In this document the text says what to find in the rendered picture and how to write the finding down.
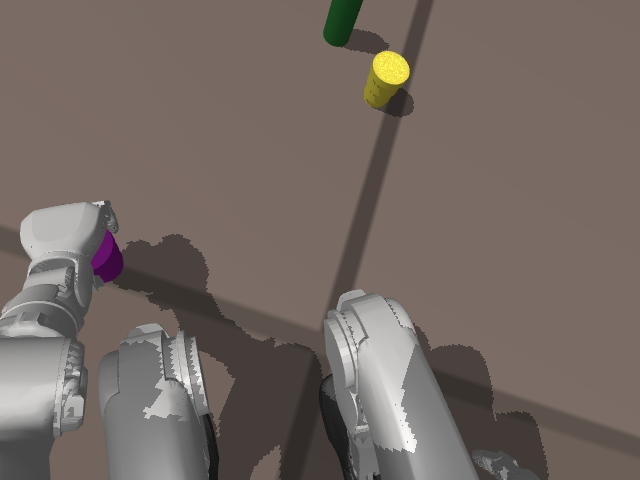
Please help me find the right robot foot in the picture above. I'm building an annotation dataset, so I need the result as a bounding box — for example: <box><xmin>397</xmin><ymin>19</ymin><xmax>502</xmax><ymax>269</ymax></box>
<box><xmin>319</xmin><ymin>374</ymin><xmax>381</xmax><ymax>480</ymax></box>

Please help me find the left robot foot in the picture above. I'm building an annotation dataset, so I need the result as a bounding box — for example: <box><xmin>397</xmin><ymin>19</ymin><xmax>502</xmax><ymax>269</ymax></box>
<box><xmin>202</xmin><ymin>414</ymin><xmax>219</xmax><ymax>480</ymax></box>

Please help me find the left robot hand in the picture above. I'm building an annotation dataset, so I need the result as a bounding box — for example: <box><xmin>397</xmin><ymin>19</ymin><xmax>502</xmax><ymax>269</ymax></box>
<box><xmin>20</xmin><ymin>200</ymin><xmax>119</xmax><ymax>292</ymax></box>

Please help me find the right robot hand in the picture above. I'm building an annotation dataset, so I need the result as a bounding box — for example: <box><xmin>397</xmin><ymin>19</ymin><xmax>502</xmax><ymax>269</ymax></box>
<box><xmin>472</xmin><ymin>450</ymin><xmax>540</xmax><ymax>480</ymax></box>

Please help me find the left robot arm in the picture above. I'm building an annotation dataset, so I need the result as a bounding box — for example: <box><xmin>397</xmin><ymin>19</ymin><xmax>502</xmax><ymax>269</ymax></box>
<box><xmin>0</xmin><ymin>251</ymin><xmax>93</xmax><ymax>480</ymax></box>

